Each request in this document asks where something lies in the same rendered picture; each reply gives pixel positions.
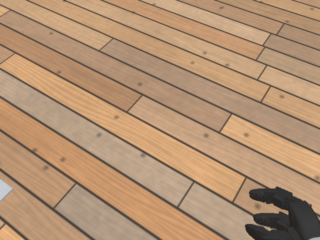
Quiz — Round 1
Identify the robot right hand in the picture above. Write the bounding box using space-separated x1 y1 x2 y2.
245 186 320 240

